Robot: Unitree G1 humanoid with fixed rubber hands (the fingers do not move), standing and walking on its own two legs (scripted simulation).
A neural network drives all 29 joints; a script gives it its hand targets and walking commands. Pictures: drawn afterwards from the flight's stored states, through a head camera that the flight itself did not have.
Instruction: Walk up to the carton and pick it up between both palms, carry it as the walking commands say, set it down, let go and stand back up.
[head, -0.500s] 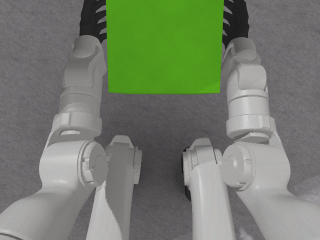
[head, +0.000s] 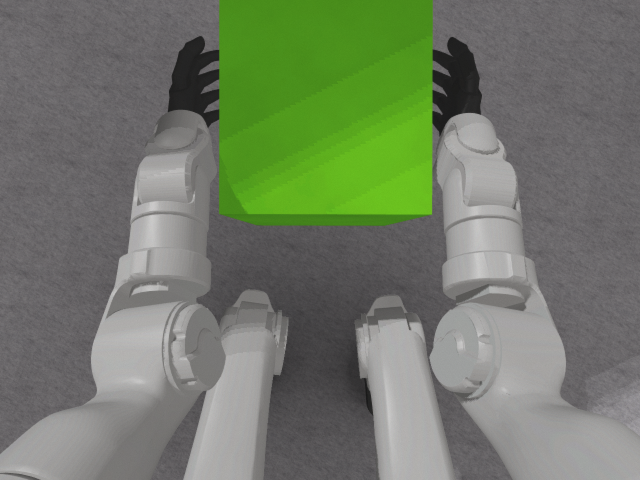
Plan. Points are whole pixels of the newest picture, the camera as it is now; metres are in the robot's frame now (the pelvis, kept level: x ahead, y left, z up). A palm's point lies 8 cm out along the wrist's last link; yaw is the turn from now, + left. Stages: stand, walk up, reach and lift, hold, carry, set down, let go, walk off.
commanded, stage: reach and lift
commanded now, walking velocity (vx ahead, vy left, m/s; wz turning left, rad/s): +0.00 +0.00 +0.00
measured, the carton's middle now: (323, 113) +0.54 +0.01 -0.14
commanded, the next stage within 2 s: none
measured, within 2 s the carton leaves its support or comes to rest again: neither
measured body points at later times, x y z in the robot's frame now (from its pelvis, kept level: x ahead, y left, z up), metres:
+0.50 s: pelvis +0.02 +0.00 +0.06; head +0.27 +0.00 +0.43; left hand +0.50 +0.16 -0.01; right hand +0.51 -0.14 -0.01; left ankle +0.11 +0.14 -0.45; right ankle +0.10 -0.13 -0.45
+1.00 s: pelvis +0.04 +0.00 +0.12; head +0.24 +0.01 +0.52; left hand +0.48 +0.16 +0.06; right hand +0.49 -0.14 +0.06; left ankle +0.11 +0.14 -0.45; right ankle +0.10 -0.13 -0.45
